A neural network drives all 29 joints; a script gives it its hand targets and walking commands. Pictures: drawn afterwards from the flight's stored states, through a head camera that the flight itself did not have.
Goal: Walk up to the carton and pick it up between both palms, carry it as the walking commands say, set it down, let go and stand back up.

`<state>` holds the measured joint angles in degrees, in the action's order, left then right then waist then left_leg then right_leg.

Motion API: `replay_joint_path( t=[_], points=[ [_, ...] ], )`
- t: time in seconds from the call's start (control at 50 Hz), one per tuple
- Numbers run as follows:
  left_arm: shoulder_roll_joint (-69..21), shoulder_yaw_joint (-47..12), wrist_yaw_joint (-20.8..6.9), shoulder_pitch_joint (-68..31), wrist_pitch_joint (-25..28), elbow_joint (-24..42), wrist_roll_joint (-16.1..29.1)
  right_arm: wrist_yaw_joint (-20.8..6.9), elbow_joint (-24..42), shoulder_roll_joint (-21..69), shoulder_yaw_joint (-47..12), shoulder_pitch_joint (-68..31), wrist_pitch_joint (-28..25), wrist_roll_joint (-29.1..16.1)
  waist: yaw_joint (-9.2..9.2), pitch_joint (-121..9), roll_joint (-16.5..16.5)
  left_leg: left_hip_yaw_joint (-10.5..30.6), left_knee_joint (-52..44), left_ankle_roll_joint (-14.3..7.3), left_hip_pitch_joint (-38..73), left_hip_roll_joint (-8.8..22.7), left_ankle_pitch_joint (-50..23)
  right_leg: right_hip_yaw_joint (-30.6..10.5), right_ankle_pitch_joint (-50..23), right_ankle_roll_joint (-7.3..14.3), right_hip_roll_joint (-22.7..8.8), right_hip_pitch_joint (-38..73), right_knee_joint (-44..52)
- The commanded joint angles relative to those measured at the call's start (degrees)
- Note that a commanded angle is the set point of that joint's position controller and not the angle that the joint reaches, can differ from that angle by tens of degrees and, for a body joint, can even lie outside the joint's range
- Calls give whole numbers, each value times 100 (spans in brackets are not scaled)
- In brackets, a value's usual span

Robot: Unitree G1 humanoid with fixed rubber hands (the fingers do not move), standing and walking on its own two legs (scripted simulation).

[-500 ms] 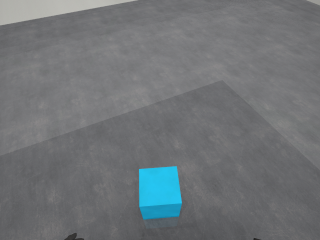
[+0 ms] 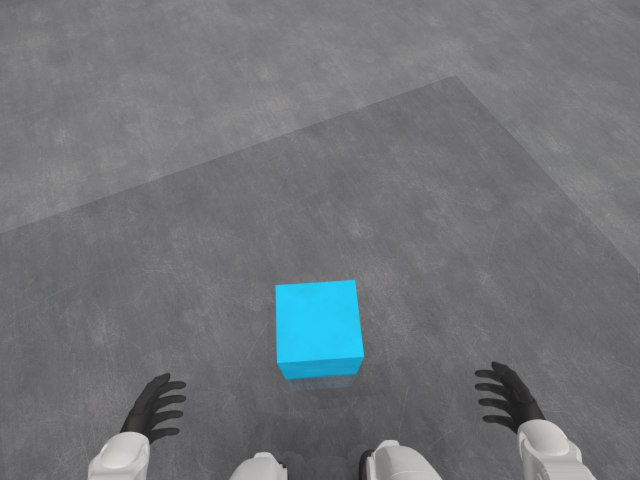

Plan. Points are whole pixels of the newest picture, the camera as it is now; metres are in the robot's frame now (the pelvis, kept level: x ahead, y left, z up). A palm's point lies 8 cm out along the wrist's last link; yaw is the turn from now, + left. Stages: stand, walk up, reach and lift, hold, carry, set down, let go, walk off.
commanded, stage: reach and lift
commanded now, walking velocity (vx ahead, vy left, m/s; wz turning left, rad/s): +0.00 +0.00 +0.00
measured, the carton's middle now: (318, 332) +0.45 +0.01 -0.63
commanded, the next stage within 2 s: none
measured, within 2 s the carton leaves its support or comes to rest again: neither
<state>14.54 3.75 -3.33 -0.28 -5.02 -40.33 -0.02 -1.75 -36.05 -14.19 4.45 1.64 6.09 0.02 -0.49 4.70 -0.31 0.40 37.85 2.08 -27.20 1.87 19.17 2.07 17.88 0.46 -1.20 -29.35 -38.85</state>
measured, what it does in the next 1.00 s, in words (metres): lowers itself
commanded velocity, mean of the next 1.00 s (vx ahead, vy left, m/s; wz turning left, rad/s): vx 0.00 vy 0.00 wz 0.00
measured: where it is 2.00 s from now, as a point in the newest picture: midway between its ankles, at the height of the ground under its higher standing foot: outside the picture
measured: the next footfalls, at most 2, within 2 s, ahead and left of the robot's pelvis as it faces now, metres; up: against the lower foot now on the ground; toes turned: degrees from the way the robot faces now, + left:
none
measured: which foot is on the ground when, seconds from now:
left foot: down 0.00-1.00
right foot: down 0.00-1.00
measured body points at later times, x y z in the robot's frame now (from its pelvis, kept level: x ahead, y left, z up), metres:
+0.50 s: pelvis -0.06 +0.01 -0.04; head +0.16 +0.00 +0.35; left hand +0.33 +0.23 -0.15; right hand +0.33 -0.22 -0.15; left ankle -0.01 +0.14 -0.72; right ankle +0.01 -0.11 -0.72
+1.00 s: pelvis -0.06 +0.01 -0.07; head +0.26 +0.00 +0.24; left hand +0.46 +0.20 -0.19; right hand +0.45 -0.20 -0.20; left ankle -0.01 +0.14 -0.72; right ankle +0.01 -0.11 -0.72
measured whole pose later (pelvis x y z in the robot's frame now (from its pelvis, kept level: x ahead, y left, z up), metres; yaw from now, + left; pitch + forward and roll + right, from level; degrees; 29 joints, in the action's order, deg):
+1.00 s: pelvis -0.06 +0.01 -0.07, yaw +0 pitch +43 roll +0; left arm 14.6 18.9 -1.0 -61.5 -6.9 -45.8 -0.2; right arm 1.3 -49.5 -13.9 17.6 -63.3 7.8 0.1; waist -0.4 2.3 -0.2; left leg 0.4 53.5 1.6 -80.2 1.7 15.8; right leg 1.2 13.2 0.0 -1.3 -81.5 -52.2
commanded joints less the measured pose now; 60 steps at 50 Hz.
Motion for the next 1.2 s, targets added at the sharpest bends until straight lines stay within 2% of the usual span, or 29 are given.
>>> replay_joint_path(
  t=[0.0, 0.02, 0.06, 0.1, 0.12, 0.14, 0.18, 0.26, 0.3, 0.42, 0.44, 0.46, 0.5, 0.58, 0.6, 0.66, 0.72, 0.78, 0.82, 0.84, 0.88, 0.9, 0.98, 1.02, 1.06, 1.08, 1.12, 1.16, 1.18],
  points=[
    [418, 180, 76, -890, 394, 696, 463, 133, 309, -358, 122, -779, -386, -193, 47, -2615, -25, -24, 702, 47, -908, -424, -2382, -415, -3218, -126, 286, 369, -855],
    [662, 615, 14, -505, 395, 544, 268, 196, 486, -421, 51, -657, -357, -159, 271, -2716, 408, -222, 721, -25, -1163, -453, -2001, -473, -3388, -192, 268, 881, -804],
    [739, 663, 33, -1054, 466, 483, 286, 313, 595, -173, -33, -1280, -405, -220, 292, -2686, 333, -238, 825, -138, -1739, -459, -1600, -463, -3107, -203, 163, 596, -892],
    [766, 537, 24, -1425, 413, 478, 424, 367, 306, -180, 109, -1384, -311, -307, -21, -3099, 398, -199, 954, -127, -2000, -470, -1543, -484, -3453, -213, 183, 645, -1187],
    [694, 627, 79, -1851, 465, 927, 323, 408, 222, -405, 239, -1670, -342, -226, 92, -3307, -29, -237, 910, -38, -2160, -456, -1850, -580, -3483, -125, 187, 639, -1128],
    [660, 554, 65, -1610, 304, 436, 385, 414, 292, -263, 233, -1733, -243, -201, -3, -3391, 455, -225, 785, -96, -1782, -489, -1568, -355, -2940, -210, 294, 538, -983],
    [843, 794, 57, -1961, 221, 245, 292, 410, 142, -155, 104, -2135, -157, -362, 304, -3045, -24, -322, 880, -108, -2243, -472, -1156, -428, -2139, -190, 177, 203, -950],
    [1039, 1015, 60, -2976, 25, 130, 199, 426, 117, -314, 278, -3166, 74, -128, 225, -3095, 307, -302, 909, -152, -2664, -432, -500, -362, -1071, -301, 319, -365, -845],
    [801, 798, 51, -3057, -143, -115, 285, 313, -238, -312, 198, -3304, 178, -282, 209, -2748, -61, -353, 981, -152, -2493, -406, -169, -279, -216, -186, 291, -1012, -863],
    [997, 1166, 151, -4404, -250, -213, 229, 300, -438, -333, 390, -4454, 266, -121, 220, -3597, 495, -323, 1233, -172, -3091, -500, -482, -295, -783, -373, 352, -1085, -1254],
    [1117, 1283, 115, -4553, -206, -231, 186, 320, -209, -492, 401, -4829, 268, -175, 377, -3797, 188, -424, 1286, -144, -3370, -533, -404, -415, -769, -305, 308, -900, -1193],
    [1160, 1258, 145, -4802, -147, -45, 253, 374, 52, -607, 609, -5095, 197, -167, 163, -4259, 446, -337, 1330, -160, -3276, -506, -457, -410, -983, -331, 340, -725, -1257],
    [1074, 1223, 128, -5120, -259, -204, 70, 412, -616, -365, 627, -4967, 307, -212, 156, -4242, -11, -432, 1295, -89, -3278, -550, -622, -368, -1143, -317, 316, -875, -1330],
    [613, 1281, 286, -5334, -134, -434, 97, 303, -553, -542, 873, -5857, 86, -179, 260, -4642, 23, -280, 1480, -24, -3199, -580, -1520, -230, -1740, -254, 492, -1727, -1584],
    [541, 1151, 258, -5405, -148, -456, 180, 333, -882, -442, 846, -5569, 78, -106, 5, -4748, 112, -224, 1502, -8, -3059, -510, -1828, -239, -2040, -214, 483, -1753, -1522],
    [868, 1510, 276, -5856, 42, -232, 48, 321, -490, -327, 834, -6239, -51, -117, 358, -5268, 142, -360, 1547, 5, -3396, -605, -1785, -363, -2321, -240, 461, -1320, -1661],
    [643, 1340, 344, -6377, 40, -262, -37, 258, -740, -627, 1311, -6440, -99, 9, 82, -5724, -224, -161, 1740, 75, -2813, -531, -2451, -313, -2556, -208, 503, -2142, -1744],
    [559, 1581, 279, -6595, 29, -377, -43, 274, -533, -253, 1038, -7060, -96, -44, 355, -5931, 141, -420, 1811, 67, -3768, -576, -2439, -467, -3245, -201, 451, -1278, -1824],
    [686, 1617, 265, -6613, -51, -964, -93, 288, -983, -416, 1129, -7113, -16, 168, 223, -5578, 439, -296, 1683, -41, -3949, -611, -1996, -409, -2734, -250, 423, -1571, -1774],
    [810, 1644, 321, -7241, 32, -513, -189, 304, -761, -699, 1430, -7726, -65, 268, 292, -6098, -53, -252, 1784, 19, -3628, -584, -2045, -409, -2693, -191, 467, -1721, -1934],
    [833, 1743, 291, -7444, 75, -544, -194, 282, -883, -283, 1318, -7634, -31, 262, 157, -5959, 296, -298, 1800, -56, -3596, -615, -2173, -321, -2723, -251, 523, -1838, -1854],
    [644, 1783, 246, -7547, 65, -485, -217, 361, -819, -626, 1491, -7768, -66, 422, 99, -6388, 75, -406, 1922, 61, -4137, -638, -2069, -468, -3110, -140, 470, -1432, -1945],
    [1084, 2042, 209, -7801, 50, -331, -505, 264, -459, -52, 1258, -8125, 23, 358, 437, -6610, 295, -408, 1842, -103, -4061, -654, -2376, -475, -3435, -257, 475, -1208, -1998],
    [976, 1982, 138, -7793, 17, -282, -460, 370, -253, -493, 1548, -8151, 14, 597, 223, -6885, 109, -492, 1886, -23, -4146, -699, -2212, -498, -3339, -205, 450, -986, -1954],
    [849, 2178, 104, -7580, -45, -743, -530, 315, -802, -197, 1554, -7811, 82, 761, 177, -6406, 493, -348, 1917, -44, -4755, -664, -2349, -464, -3695, -243, 454, -1224, -2108],
    [513, 1999, 87, -7520, -75, -884, -488, 265, -662, -362, 1611, -8062, 40, 707, 177, -5959, 176, -355, 1912, -38, -4697, -669, -2348, -421, -3402, -203, 469, -1903, -2065],
    [657, 2109, 75, -7784, 59, -654, -692, 171, -695, 254, 1380, -8207, 4, 448, 599, -5844, 165, -441, 1885, -155, -4756, -586, -2093, -416, -2991, -269, 498, -2270, -2057],
    [562, 2016, 93, -7822, -47, -819, -663, 212, -789, -164, 1582, -8253, 29, 618, 285, -6247, 41, -298, 2162, -50, -4640, -575, -1985, -377, -2857, -228, 540, -2278, -2296],
    [642, 2083, 112, -7961, -50, -844, -519, 244, -786, -315, 1743, -8410, 21, 806, 63, -6117, 370, -247, 2327, -71, -4842, -596, -1634, -364, -2639, -190, 497, -2241, -2401]
  ],
)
